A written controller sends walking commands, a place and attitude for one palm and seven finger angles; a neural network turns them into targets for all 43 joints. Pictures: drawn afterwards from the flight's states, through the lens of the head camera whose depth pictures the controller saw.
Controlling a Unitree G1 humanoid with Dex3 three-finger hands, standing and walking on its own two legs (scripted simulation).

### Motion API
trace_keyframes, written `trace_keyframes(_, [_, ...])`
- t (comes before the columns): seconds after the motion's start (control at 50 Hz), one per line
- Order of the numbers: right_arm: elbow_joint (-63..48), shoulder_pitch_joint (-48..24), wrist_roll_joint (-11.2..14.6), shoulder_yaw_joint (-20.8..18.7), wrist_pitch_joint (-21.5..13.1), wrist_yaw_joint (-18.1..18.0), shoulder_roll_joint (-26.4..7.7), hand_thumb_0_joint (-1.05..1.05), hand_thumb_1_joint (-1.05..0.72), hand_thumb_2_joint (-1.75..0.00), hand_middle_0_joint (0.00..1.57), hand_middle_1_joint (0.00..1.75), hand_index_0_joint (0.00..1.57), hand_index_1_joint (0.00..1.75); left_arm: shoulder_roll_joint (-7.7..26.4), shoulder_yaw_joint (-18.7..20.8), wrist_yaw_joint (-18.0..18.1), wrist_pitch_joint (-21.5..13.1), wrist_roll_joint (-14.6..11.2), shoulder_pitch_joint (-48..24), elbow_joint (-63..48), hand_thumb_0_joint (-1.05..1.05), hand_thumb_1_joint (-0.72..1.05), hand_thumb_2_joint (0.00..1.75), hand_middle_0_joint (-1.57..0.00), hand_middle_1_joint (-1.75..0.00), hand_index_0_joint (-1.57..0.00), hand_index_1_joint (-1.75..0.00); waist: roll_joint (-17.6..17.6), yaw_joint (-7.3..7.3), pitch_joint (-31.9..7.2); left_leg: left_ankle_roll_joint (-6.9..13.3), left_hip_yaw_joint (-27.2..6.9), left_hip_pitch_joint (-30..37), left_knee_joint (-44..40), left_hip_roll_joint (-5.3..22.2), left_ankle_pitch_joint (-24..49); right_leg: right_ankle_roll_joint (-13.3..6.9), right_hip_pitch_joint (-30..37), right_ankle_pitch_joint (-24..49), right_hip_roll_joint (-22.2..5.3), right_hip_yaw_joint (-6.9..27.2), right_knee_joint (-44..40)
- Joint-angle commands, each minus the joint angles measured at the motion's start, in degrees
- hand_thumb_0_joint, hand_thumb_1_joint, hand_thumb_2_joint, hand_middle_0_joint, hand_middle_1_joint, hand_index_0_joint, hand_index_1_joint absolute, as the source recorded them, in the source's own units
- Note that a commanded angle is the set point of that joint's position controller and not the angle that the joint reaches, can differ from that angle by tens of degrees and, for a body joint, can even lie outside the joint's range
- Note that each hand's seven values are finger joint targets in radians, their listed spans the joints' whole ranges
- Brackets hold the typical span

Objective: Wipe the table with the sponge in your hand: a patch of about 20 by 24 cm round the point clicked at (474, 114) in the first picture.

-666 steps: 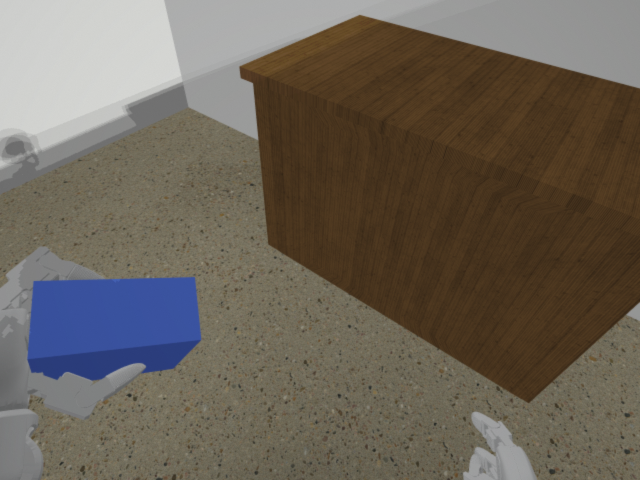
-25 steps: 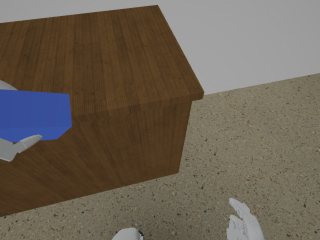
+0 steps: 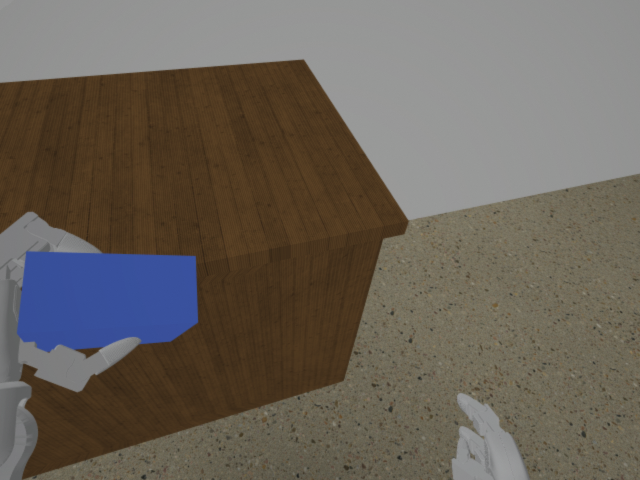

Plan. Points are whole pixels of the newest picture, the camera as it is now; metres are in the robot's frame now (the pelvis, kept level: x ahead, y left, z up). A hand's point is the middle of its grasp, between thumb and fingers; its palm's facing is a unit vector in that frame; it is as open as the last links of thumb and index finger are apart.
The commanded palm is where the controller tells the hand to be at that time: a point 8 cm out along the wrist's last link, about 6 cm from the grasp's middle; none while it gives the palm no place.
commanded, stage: come to a stop and stand still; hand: left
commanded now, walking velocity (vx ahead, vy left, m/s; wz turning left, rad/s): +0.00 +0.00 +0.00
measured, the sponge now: (137, 304) +0.24 +0.21 +0.15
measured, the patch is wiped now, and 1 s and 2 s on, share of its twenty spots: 0.00 0.00 0.00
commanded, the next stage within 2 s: look again from close up in 0.32 s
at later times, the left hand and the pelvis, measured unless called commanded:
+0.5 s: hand (80, 298) +0.24 +0.26 +0.15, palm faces +0.38 -0.84 -0.38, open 10.6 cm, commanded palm +0.18 +0.29 +0.17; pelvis +0.02 +0.01 +0.00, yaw +0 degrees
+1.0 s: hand (91, 304) +0.24 +0.26 +0.14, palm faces +0.38 -0.84 -0.38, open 10.5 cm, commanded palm +0.19 +0.29 +0.17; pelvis +0.03 +0.01 +0.00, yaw +0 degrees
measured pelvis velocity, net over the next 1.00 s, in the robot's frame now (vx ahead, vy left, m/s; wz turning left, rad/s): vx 0.03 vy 0.01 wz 0.01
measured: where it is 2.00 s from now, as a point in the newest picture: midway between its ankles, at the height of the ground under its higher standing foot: outside the picture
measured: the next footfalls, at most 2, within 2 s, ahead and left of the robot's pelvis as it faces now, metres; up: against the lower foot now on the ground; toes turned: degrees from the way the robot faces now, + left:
left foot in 1.42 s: +0.15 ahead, +0.14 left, +0.00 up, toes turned +0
right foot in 1.64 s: +0.13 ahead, -0.03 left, +0.00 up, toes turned -7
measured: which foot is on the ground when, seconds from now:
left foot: down 0.00-1.00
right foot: down 0.00-1.00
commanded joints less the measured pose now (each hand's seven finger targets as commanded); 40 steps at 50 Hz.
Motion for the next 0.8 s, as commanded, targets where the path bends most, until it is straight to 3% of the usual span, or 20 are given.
trace_keyframes(0.0, [-8.6,-5.5,0.2,-3.1,-1.8,-1.2,-7.8,0.00,-0.90,-0.90,0.20,0.30,0.20,0.30,9.4,5.4,0.6,-1.9,-0.6,-2.6,-8.5,0.00,0.10,1.30,-1.20,-1.60,-1.20,-1.60,3.7,-0.26,-5.9,-1.0,-8.5,3.2,-10.1,4.2,-7.5,-0.7,-1.7,-2.5,0.0,2.0,-2.4])
trace_keyframes(0.04, [-8.9,-5.9,0.1,-3.0,-1.3,-1.4,-7.6,0.00,-0.90,-0.90,0.20,0.30,0.20,0.30,10.2,6.1,0.6,-1.9,-0.7,-4.8,-10.4,0.00,0.10,1.30,-1.20,-1.60,-1.20,-1.60,4.0,-0.30,-7.1,-1.1,-8.2,4.0,-9.7,4.1,-4.5,-0.7,-0.4,-0.1,-0.1,1.8,-1.5])
trace_keyframes(0.06, [-9.0,-6.4,0.0,-2.8,-1.3,-1.7,-7.5,0.00,-0.90,-0.90,0.20,0.30,0.20,0.30,11.8,7.0,0.7,-2.0,-0.7,-6.7,-12.7,0.00,0.10,1.30,-1.20,-1.60,-1.20,-1.60,6.3,-0.43,-7.9,-1.3,-7.9,5.7,-9.8,4.1,-2.3,-0.7,-0.8,0.9,0.0,1.3,-0.3])
trace_keyframes(0.16, [-9.4,-6.4,-0.2,-2.5,-1.5,-1.6,-6.9,0.00,-0.90,-0.90,0.20,0.30,0.20,0.30,11.6,6.4,0.8,-1.9,-1.0,-7.7,-18.3,0.00,0.10,1.30,-1.20,-1.60,-1.20,-1.60,7.6,-0.14,-12.1,-1.7,-5.9,9.6,-5.4,3.4,11.0,-1.0,1.4,7.4,-0.7,0.8,0.8])
trace_keyframes(0.2, [-9.2,-5.9,-0.1,-2.6,-1.5,-1.3,-6.9,0.00,-0.90,-0.90,0.20,0.30,0.20,0.30,10.7,5.6,0.9,-1.7,-1.0,-5.9,-18.3,0.00,0.10,1.30,-1.20,-1.60,-1.20,-1.60,7.9,-0.04,-13.5,-2.1,-5.7,11.7,-3.5,3.6,17.4,-0.9,1.1,9.0,-0.6,0.5,1.2])
trace_keyframes(0.26, [-9.1,-5.8,0.0,-3.0,-1.1,-1.0,-7.2,0.00,-0.90,-0.90,0.20,0.30,0.20,0.30,10.0,5.7,1.0,-1.1,-1.1,-3.0,-16.9,0.00,0.10,1.30,-1.20,-1.60,-1.20,-1.60,7.3,-0.12,-13.5,-2.9,-5.1,11.9,-2.4,3.2,20.8,-0.9,1.2,10.3,-0.7,0.2,1.2])
trace_keyframes(0.36, [-9.1,-6.6,0.5,-3.3,0.6,-1.3,-7.4,0.00,-0.90,-0.90,0.20,0.30,0.20,0.30,9.6,6.5,1.2,-0.3,-1.6,0.7,-11.8,0.00,0.10,1.30,-1.20,-1.60,-1.20,-1.60,5.5,-0.19,-9.7,-2.6,-5.0,6.8,-3.5,2.7,12.1,-1.0,1.2,8.6,-1.8,1.2,-1.3])
trace_keyframes(0.44, [-9.5,-7.0,0.6,-3.3,1.5,-1.8,-7.5,0.00,-0.90,-0.90,0.20,0.30,0.20,0.30,9.2,5.8,1.2,-0.3,-1.9,-0.9,-11.4,0.00,0.10,1.30,-1.20,-1.60,-1.20,-1.60,5.0,-0.44,-8.1,-2.1,-5.0,4.6,-5.2,2.3,3.2,-1.0,0.8,5.3,-2.1,1.8,-2.8])
trace_keyframes(0.56, [-9.9,-7.6,0.6,-3.4,1.1,-2.5,-7.9,0.00,-0.90,-0.90,0.20,0.30,0.20,0.30,10.9,5.9,1.7,-1.0,-1.6,-4.8,-16.0,0.00,0.10,1.30,-1.20,-1.60,-1.20,-1.60,6.9,-0.41,-8.3,-1.8,-5.6,4.8,-6.4,2.0,0.9,-1.0,1.5,4.3,-1.7,1.7,-2.3])
trace_keyframes(0.72, [-9.2,-6.3,0.6,-3.8,1.2,-2.4,-7.9,0.00,-0.90,-0.90,0.20,0.30,0.20,0.30,9.5,5.5,1.9,-0.9,-1.7,-1.5,-12.7,0.00,0.10,1.30,-1.20,-1.60,-1.20,-1.60,4.6,-0.33,-9.1,-1.8,-4.8,5.8,-4.5,1.6,5.0,-1.0,2.1,6.7,-2.2,1.9,-3.1])
trace_keyframes(0.78, [-9.1,-6.5,0.6,-3.7,1.6,-2.4,-7.8,0.00,-0.90,-0.90,0.20,0.30,0.20,0.30,8.9,5.3,1.7,-0.5,-1.8,0.0,-10.6,0.00,0.10,1.30,-1.20,-1.60,-1.20,-1.60,3.7,-0.31,-8.2,-1.7,-4.3,5.1,-4.1,1.4,3.1,-1.1,1.5,5.2,-2.8,2.4,-4.0])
